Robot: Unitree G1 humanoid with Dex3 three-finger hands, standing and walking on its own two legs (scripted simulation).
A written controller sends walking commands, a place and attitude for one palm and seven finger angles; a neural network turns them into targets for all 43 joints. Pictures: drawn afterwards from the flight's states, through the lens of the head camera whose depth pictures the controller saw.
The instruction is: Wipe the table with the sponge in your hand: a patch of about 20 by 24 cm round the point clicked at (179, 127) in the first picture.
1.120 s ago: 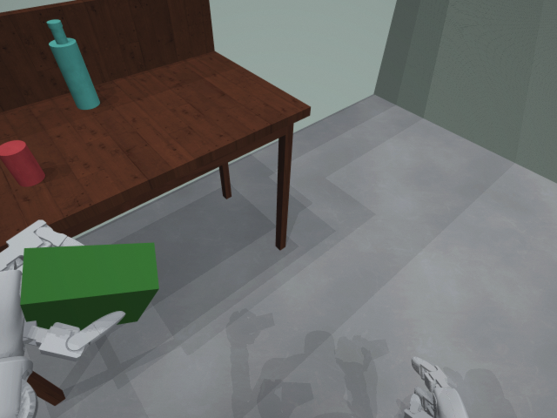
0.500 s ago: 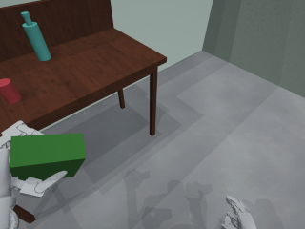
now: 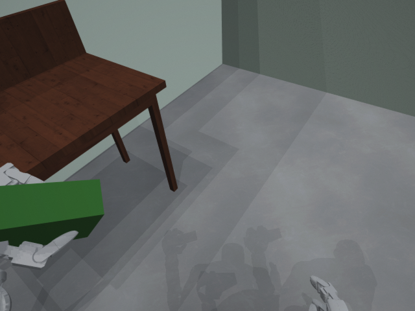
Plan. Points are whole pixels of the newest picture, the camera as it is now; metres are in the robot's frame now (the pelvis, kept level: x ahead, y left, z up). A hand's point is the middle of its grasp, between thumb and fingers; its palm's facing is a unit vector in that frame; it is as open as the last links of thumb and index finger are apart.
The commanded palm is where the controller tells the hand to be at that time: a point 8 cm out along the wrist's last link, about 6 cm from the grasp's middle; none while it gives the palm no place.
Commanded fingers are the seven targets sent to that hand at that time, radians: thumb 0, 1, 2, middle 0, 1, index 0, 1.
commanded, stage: walk to a spot facing it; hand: left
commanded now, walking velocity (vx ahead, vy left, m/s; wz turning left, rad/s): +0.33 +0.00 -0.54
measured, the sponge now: (65, 214) +0.21 +0.22 +0.17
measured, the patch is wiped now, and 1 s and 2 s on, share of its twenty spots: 0.00 0.00 0.00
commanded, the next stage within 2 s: turn to face it in 0.54 s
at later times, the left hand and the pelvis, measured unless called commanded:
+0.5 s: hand (139, 133) +0.35 +0.14 +0.20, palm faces +0.27 -0.82 -0.50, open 9.5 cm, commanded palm +0.30 +0.18 +0.20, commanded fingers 0.00 0.10 1.30 -1.20 -1.60 -1.20 -1.60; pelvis +0.10 -0.07 +0.03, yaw -8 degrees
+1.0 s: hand (140, 102) +0.44 +0.17 +0.20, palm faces +0.34 -0.82 -0.46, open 9.5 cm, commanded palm +0.39 +0.21 +0.20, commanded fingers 0.00 0.10 1.30 -1.20 -1.60 -1.20 -1.60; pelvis +0.23 -0.07 +0.02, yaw -1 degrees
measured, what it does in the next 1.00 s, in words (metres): walks ahead: left foot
